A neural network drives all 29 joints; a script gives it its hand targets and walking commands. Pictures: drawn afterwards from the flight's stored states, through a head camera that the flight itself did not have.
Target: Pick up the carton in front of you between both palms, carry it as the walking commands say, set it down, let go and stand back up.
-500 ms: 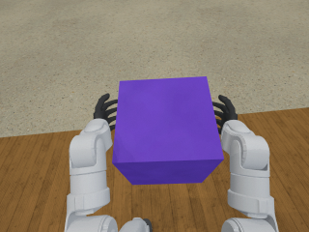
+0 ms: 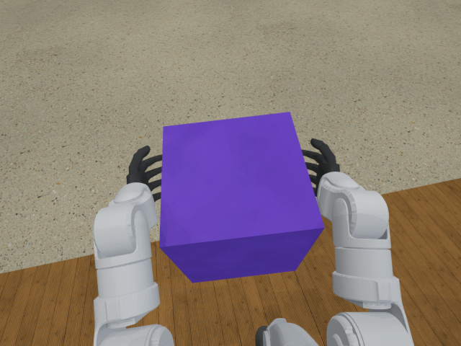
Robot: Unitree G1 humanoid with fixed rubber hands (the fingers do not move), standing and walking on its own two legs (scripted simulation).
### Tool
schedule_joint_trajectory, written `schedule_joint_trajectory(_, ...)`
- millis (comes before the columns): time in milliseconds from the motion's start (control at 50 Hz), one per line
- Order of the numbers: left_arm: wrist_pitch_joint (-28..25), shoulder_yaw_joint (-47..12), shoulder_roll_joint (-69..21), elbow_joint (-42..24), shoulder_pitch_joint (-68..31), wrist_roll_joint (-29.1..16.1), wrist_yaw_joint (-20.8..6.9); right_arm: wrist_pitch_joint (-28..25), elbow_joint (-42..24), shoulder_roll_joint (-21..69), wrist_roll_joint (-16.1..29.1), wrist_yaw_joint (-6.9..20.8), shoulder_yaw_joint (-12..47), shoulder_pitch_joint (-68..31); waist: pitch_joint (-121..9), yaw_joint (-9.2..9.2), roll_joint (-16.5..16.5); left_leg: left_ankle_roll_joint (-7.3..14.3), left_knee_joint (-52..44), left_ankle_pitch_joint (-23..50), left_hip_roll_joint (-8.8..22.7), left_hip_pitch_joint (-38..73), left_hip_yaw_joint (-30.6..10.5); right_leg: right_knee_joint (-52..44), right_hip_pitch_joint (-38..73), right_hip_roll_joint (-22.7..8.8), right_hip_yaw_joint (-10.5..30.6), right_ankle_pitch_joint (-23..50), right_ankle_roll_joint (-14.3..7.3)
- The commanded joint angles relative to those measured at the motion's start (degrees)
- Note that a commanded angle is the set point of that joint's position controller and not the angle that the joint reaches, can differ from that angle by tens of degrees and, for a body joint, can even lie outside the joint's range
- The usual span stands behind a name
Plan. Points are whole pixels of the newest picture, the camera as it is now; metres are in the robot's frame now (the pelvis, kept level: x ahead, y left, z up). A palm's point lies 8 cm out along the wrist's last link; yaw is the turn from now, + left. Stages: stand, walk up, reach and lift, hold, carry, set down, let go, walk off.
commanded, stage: carry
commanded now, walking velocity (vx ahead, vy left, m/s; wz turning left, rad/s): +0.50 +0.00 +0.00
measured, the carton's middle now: (236, 206) +0.34 -0.01 +0.04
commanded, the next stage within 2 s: none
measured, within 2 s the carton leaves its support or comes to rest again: neither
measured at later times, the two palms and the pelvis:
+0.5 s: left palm (152, 95) +0.63 +0.15 +0.09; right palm (277, 90) +0.64 -0.15 +0.08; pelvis +0.30 -0.01 -0.03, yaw +0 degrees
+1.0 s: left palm (162, 45) +0.94 +0.15 +0.06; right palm (257, 41) +0.93 -0.15 +0.06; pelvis +0.60 +0.01 -0.05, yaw +0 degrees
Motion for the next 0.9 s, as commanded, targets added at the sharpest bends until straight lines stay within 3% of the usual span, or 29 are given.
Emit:
schedule_joint_trajectory(0, 1.1, -36.4, -44.2, 4.6, -27.6, -11.7, -5.2, 0.3, -1.4, 45.2, 14.3, 7.3, 36.2, -32.0, -19.8, 4.68, 6.1, -1.1, 18.6, 48.4, 8.5, 5.6, -1.5, -14.0, 25.3, 3.6, -5.5, 10.9, -3.2)
schedule_joint_trajectory(20, 1.1, -35.3, -43.7, 5.5, -26.8, -11.1, -5.2, 0.5, -0.9, 45.0, 14.2, 7.2, 36.0, -33.0, -22.5, 7.17, 0.3, -2.5, 29.0, 32.4, 6.5, -5.9, -0.7, -10.6, 38.5, -2.7, 1.2, 19.2, -4.3)
schedule_joint_trajectory(40, 0.9, -34.3, -42.8, 6.3, -26.8, -10.7, -5.1, 0.7, -0.5, 45.9, 14.4, 7.2, 36.0, -34.0, -26.4, 7.48, -12.0, -3.5, 43.1, -3.8, 0.2, -24.2, -2.0, -3.1, 53.6, -16.0, 20.0, 38.8, -10.4)
schedule_joint_trajectory(60, 0.9, -34.7, -43.2, 6.5, -27.6, -11.7, -4.9, 0.7, 0.2, 45.4, 13.9, 6.9, 34.8, -33.0, -30.4, 7.13, -14.9, -3.2, 54.2, -14.2, -1.2, -34.3, -5.8, -4.5, 58.6, -21.8, 32.0, 26.7, -16.0)
schedule_joint_trajectory(80, 0.7, -35.1, -45.1, 6.8, -28.7, -12.7, -5.1, 0.6, 0.3, 46.1, 13.3, 6.5, 34.1, -33.2, -29.0, 6.87, -11.1, -1.7, 57.0, -11.7, 0.6, -38.0, -8.0, -7.0, 55.0, -20.7, 33.4, 11.2, -16.1)
schedule_joint_trajectory(100, -0.1, -37.6, -49.2, 4.0, -31.4, -14.9, -5.8, -0.1, -2.7, 48.6, 13.8, 6.5, 34.8, -35.0, -27.1, 7.12, -5.8, -1.5, 53.3, -8.3, 2.5, -39.0, -7.5, -10.3, 50.5, -17.8, 30.6, 2.2, -14.5)
schedule_joint_trajectory(140, -1.5, -41.1, -54.3, 0.7, -37.3, -18.3, -7.2, -1.2, -4.0, 51.3, 13.7, 6.7, 35.6, -37.8, -21.4, 6.7, -1.4, -2.0, 45.5, -4.2, 5.1, -35.5, -7.1, -13.1, 38.0, -15.6, 25.9, 1.0, -12.1)
schedule_joint_trajectory(200, -3.0, -43.8, -55.9, -1.6, -40.8, -20.9, -8.1, -2.8, -4.1, 52.2, 11.6, 6.1, 35.5, -36.2, -21.5, 5.91, -4.4, -2.8, 38.4, -0.8, 6.1, -32.6, -5.0, -14.3, 33.8, -13.6, 20.4, 1.1, -11.7)
schedule_joint_trajectory(240, -3.5, -44.5, -54.8, -2.0, -39.0, -21.7, -8.4, -3.5, -4.8, 51.0, 10.9, 5.7, 36.2, -33.8, -22.1, 6.31, -4.9, -3.1, 33.4, 2.4, 6.1, -34.8, -4.3, -13.2, 37.0, -12.7, 17.5, 8.9, -11.6)
schedule_joint_trajectory(340, -2.9, -43.6, -49.9, -1.2, -32.6, -20.5, -7.7, -3.0, -7.6, 46.4, 10.4, 4.9, 37.2, -31.0, -19.9, 8.31, -6.0, -3.2, 19.4, 16.2, 5.3, -36.5, -1.7, -10.7, 41.8, -9.1, 11.2, 23.6, -8.1)
schedule_joint_trajectory(440, -1.1, -41.5, -45.3, -0.6, -30.5, -19.2, -6.4, -0.6, -8.6, 41.5, 10.4, 4.4, 35.8, -30.6, -15.8, 10.48, -6.6, -1.9, 2.6, 25.3, 1.7, -32.3, 3.2, -7.6, 46.1, -5.5, 7.1, 25.9, -6.8)
schedule_joint_trajectory(460, -0.7, -41.0, -44.5, 0.0, -30.0, -18.8, -6.2, 0.0, -8.0, 40.4, 10.2, 4.4, 35.1, -30.0, -15.4, 10.2, -6.5, -1.3, -1.0, 26.9, 0.9, -28.4, 3.9, -5.8, 45.0, -5.2, 6.0, 26.7, -6.3)
schedule_joint_trajectory(480, -0.2, -40.6, -43.9, 0.6, -29.8, -18.4, -5.9, 0.6, -7.1, 39.4, 9.8, 4.5, 34.2, -29.2, -15.9, 8.76, -6.8, -0.8, -4.0, 28.3, 0.1, -22.6, 4.3, -2.4, 43.2, -5.0, 5.1, 28.3, -5.3)
schedule_joint_trajectory(500, 0.3, -40.4, -43.7, 1.2, -30.0, -17.9, -5.7, 1.1, -5.7, 38.3, 9.4, 4.5, 33.1, -27.8, -18.1, 5.83, -5.4, 0.2, -6.8, 30.4, -0.3, -12.6, 4.5, 5.1, 39.4, -4.0, 3.3, 27.6, -3.6)
schedule_joint_trajectory(520, 0.7, -40.0, -43.3, 1.8, -30.5, -17.6, -5.5, 1.4, -4.8, 37.2, 8.8, 4.6, 31.9, -27.3, -21.3, 2.52, -2.7, 1.4, -5.7, 33.9, 3.6, -0.1, 2.2, 14.5, 32.0, -2.9, 1.3, 18.3, -1.5)
schedule_joint_trajectory(540, 1.2, -39.4, -42.9, 2.2, -31.0, -17.6, -5.3, 1.8, -3.6, 35.6, 8.2, 4.4, 30.9, -26.3, -24.5, 0.83, 4.9, 4.7, 3.0, 50.4, 14.0, 15.4, -8.4, 25.2, 16.0, -0.9, 0.7, -2.5, 0.7)
schedule_joint_trajectory(560, 1.8, -39.5, -43.5, 1.8, -31.5, -18.0, -5.1, 1.8, -3.4, 35.1, 8.3, 4.0, 30.1, -26.2, -29.4, 0.4, 15.1, 11.3, 6.3, 56.2, 25.1, 26.8, -27.8, 38.2, 0.5, 5.7, 2.1, -33.7, 2.0)
schedule_joint_trajectory(580, 2.2, -38.6, -43.2, 3.3, -31.7, -17.4, -4.6, 2.0, -2.8, 36.3, 9.1, 3.9, 29.9, -27.4, -31.4, -0.77, 15.2, 13.9, 2.3, 40.1, 25.9, 27.2, -36.3, 45.3, -6.4, 5.8, 5.2, -36.0, 0.6)
schedule_joint_trajectory(600, 1.8, -38.2, -45.2, 1.7, -33.3, -17.4, -4.4, 2.0, -4.3, 40.1, 11.5, 4.3, 32.0, -31.0, -30.0, -0.65, 8.5, 13.4, -0.9, 25.6, 24.2, 25.5, -34.8, 45.5, -10.2, 3.8, 7.1, -31.2, -0.7)
schedule_joint_trajectory(640, 1.4, -37.9, -48.8, 0.6, -36.5, -17.0, -4.5, 0.9, -7.8, 45.7, 15.3, 5.6, 35.8, -37.6, -22.9, 0.84, 2.5, 9.4, -5.0, 19.3, 20.2, 10.6, -27.7, 38.6, -6.4, -0.2, 7.0, -24.7, -0.2)
schedule_joint_trajectory(680, 0.5, -37.1, -50.6, 1.0, -36.3, -15.4, -4.8, -0.1, -9.4, 49.8, 18.4, 6.9, 38.3, -42.4, -21.2, 2.75, 2.1, 8.2, -6.9, 20.6, 18.8, 3.3, -23.5, 32.5, -2.2, -1.3, 5.2, -22.1, 0.0)
schedule_joint_trajectory(700, 0.0, -37.1, -50.8, 1.7, -35.2, -14.5, -4.7, -0.5, -9.1, 50.7, 19.1, 7.4, 39.1, -42.8, -21.5, 2.81, 2.6, 8.3, -6.9, 21.8, 18.4, 3.2, -21.7, 30.4, -1.8, -1.1, 4.5, -21.2, 0.3)
schedule_joint_trajectory(780, -1.0, -39.2, -50.2, 1.1, -33.1, -13.2, -4.6, -1.5, -7.3, 50.0, 18.9, 7.9, 39.2, -39.3, -21.0, 0.94, 5.8, 8.2, -5.3, 36.0, 17.3, 9.4, -17.0, 21.7, -6.3, -1.6, 3.1, -16.0, 1.6)
schedule_joint_trajectory(880, -0.7, -40.3, -48.2, -1.8, -33.3, -13.7, -4.4, -1.1, -7.8, 48.0, 18.0, 7.8, 38.7, -36.9, -18.7, -0.99, 6.1, 4.6, -3.8, 45.6, 13.9, 14.5, -11.4, 9.3, -7.2, -0.2, 0.1, -3.9, 1.2)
